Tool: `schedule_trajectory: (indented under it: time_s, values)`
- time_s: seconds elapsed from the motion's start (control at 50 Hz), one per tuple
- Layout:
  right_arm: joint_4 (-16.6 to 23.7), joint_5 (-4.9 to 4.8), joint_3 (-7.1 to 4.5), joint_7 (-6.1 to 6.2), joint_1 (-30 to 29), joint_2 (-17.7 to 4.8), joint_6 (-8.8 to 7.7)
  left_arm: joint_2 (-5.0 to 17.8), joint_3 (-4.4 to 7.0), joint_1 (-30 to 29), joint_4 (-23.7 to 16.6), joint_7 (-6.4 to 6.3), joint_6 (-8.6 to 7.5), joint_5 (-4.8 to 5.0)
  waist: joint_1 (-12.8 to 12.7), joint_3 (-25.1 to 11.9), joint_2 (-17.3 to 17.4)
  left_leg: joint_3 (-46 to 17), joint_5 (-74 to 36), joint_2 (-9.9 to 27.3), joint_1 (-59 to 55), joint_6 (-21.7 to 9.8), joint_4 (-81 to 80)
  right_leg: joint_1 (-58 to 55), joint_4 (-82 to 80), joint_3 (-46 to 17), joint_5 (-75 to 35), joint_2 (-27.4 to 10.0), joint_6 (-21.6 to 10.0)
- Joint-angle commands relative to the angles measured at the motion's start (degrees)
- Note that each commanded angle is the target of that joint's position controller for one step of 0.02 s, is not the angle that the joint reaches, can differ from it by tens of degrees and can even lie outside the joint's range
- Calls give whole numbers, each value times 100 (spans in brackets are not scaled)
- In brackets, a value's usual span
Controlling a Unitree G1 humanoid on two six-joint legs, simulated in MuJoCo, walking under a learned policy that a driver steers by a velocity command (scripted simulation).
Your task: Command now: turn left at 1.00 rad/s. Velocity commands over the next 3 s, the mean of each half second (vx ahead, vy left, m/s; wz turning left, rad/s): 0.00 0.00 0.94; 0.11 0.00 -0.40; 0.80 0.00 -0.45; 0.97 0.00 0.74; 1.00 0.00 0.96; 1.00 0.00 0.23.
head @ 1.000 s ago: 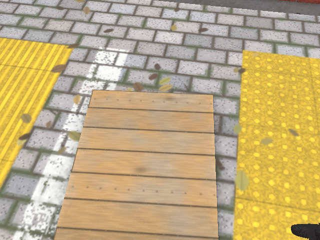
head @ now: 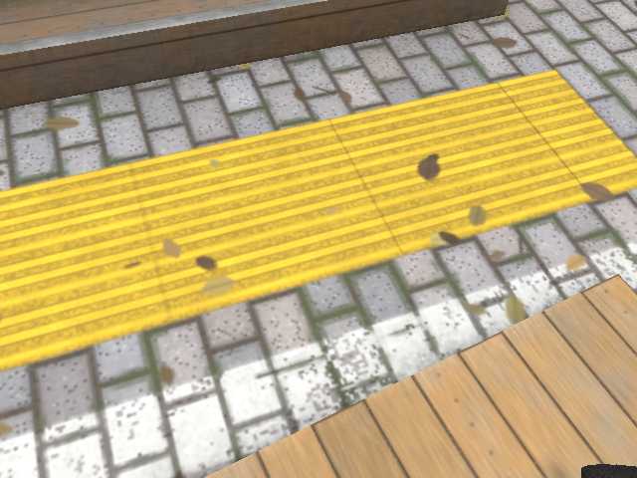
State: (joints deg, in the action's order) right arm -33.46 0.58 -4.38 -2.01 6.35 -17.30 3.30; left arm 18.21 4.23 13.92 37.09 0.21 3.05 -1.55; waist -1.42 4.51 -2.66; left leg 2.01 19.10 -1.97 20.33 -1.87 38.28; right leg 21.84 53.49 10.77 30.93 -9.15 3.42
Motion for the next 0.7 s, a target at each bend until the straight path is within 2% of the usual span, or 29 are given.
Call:
schedule_trajectory:
  time_s: [0.02, 0.04, 0.06, 0.08, 0.12, 0.16, 0.24, 0.3, 0.34, 0.38, 0.4, 0.42, 0.44, 0.46, 0.48, 0.5, 0.54, 0.56, 0.58, 0.6, 0.62, 0.64, 0.66, 0.7]
  values:
    - [196, -41, -431, 214, 978, -1360, -80, 392, 39, -540, -826, -60, -51, 17, 615, -1039, 1455, -2825, -3190, 1881, -2062, -1499, -1618, 2126, 1591, -1072, 241, 370, 186]
    - [257, -6, -348, 254, 525, -1113, -45, 459, 53, -593, -703, -90, -111, 28, 410, -658, 1192, -2435, -2592, 1414, -1708, -1240, -1739, 2027, 1336, -1170, -380, 274, 159]
    - [339, -45, -287, 297, 216, -957, -45, 512, 86, -555, -647, -104, -117, -20, 271, -588, 1271, -2234, -2627, 1132, -1417, -1093, -1725, 1800, 1213, -1165, -685, 321, 142]
    - [340, -31, -235, 271, 172, -873, -54, 554, 93, -391, -498, -103, -86, -57, 191, -714, 1132, -2130, -3076, 1005, -1319, -1060, -1674, 1587, 1283, -1153, -848, 429, 120]
    - [268, -8, -245, 217, 348, -923, -117, 457, 58, -310, -430, -94, -20, -43, 157, -879, 804, -2174, -3271, 903, -1252, -1049, -1585, 1417, 1096, -1196, -930, 563, 72]
    - [201, 19, -282, 196, 523, -1004, -144, 345, 8, -398, -441, -102, 7, -14, 205, -890, 740, -2393, -2900, 808, -1232, -1062, -1582, 1409, 689, -1242, -947, 691, 34]
    - [143, 70, -327, 166, 759, -1105, -132, 302, -54, -731, -518, -128, -5, 11, 353, -838, 881, -3066, -2120, 759, -1167, -1149, -1595, 1306, -96, -1426, -874, 969, -66]
    - [123, 89, -350, 126, 709, -1134, -126, 302, -88, -872, -544, -150, -65, 61, 348, -843, 953, -3406, -2312, 645, -950, -1095, -1460, 817, -637, -1518, -858, 1197, -174]
    - [115, 90, -363, 95, 616, -1131, -113, 344, -94, -795, -526, -173, -118, 115, 288, -854, 1077, -3625, -2601, 548, -806, -979, -1365, 307, -1135, -1566, -838, 1332, -242]
    - [136, 49, -362, 77, 388, -1081, -103, 393, -75, -482, -440, -224, -167, 168, 67, -831, 1154, -3780, -2360, 346, -465, -683, -1283, -570, -2124, -1588, -1109, 1382, -276]
    - [142, -31, -336, 92, 266, -996, -112, 438, -51, -239, -374, -282, -208, 131, -130, -800, 1016, -3656, -1782, 112, -69, -409, -1053, -1269, -3044, -1610, -1636, 1237, -304]
    - [134, -92, -243, 110, 613, -591, -140, 815, 30, -192, -376, -351, -242, 54, 44, -996, 23, -2943, 252, -387, 605, -47, -169, -2112, -3740, -2558, -1316, 40, -553]
    - [173, -27, -197, 167, 816, -459, -125, 1284, 90, -514, -547, -325, -214, 24, 148, -945, -1119, -1437, 1571, -1257, 1376, 167, 1102, -2004, -4108, -4270, -1209, -1301, -1167]
    - [82, 210, -300, 168, 767, -984, -126, 986, 64, -387, -486, -267, -193, -16, 138, -849, -748, -1412, 1366, -812, 1154, 228, 1930, -1358, -3945, -4284, -1935, -1295, -1545]
    - [-37, 182, -303, 142, 757, -941, -127, 588, -41, -533, -473, -216, -208, 24, 252, -704, -473, -1409, 1045, -726, 954, 245, 2323, -1064, -3792, -3797, -2336, -990, -1596]
    - [-176, 136, -252, 113, 812, -817, -108, 377, -92, -723, -463, -166, -236, 51, 310, -577, -306, -1412, 732, -711, 783, 289, 2580, -856, -3713, -3217, -2636, -587, -1513]
    - [-335, 75, -125, 57, 951, -519, -66, 209, -160, -858, -418, -149, -306, 49, 346, -673, -564, -1349, 536, -786, 578, 399, 2577, -919, -3585, -2614, -3331, -111, -1386]
    - [-387, 57, -39, 66, 892, -372, -40, 73, -219, -799, -327, -127, -342, 54, 327, -723, -526, -1343, 511, -727, 341, 432, 2100, -934, -3564, -2462, -3455, 23, -1315]
    - [-387, 63, 34, 78, 830, -288, -13, 91, -220, -769, -241, -103, -349, 70, 366, -718, -632, -1007, 524, -528, 237, 464, 1464, -1079, -3549, -2425, -3398, 163, -1253]
    - [-337, 69, 69, 110, 644, -311, 3, 299, -141, -638, -187, -79, -326, 88, 276, -631, -791, -571, 658, -378, 265, 503, 914, -1274, -3497, -2540, -3459, 258, -1261]
    - [-275, 55, 83, 172, 401, -351, 2, 618, -1, -357, -121, -42, -277, 96, 81, -566, -899, -390, 864, -418, 324, 504, 618, -1464, -3365, -2750, -3735, 274, -1325]
    - [-240, 40, 97, 227, 287, -375, 0, 829, 106, -94, -50, -5, -222, 93, -25, -577, -910, -374, 981, -459, 368, 490, 417, -1632, -3235, -2968, -4013, 216, -1391]
    - [-221, 11, 114, 267, 262, -383, -7, 910, 166, 77, -7, 27, -179, 93, -73, -633, -894, -412, 948, -477, 379, 463, 246, -1759, -3148, -3170, -4252, 149, -1435]
    - [-196, -51, 145, 334, 290, -377, -67, 923, 232, 153, 21, 62, -137, 96, -48, -773, -873, -511, 738, -480, 305, 387, -89, -1866, -3077, -3550, -4531, 89, -1453]
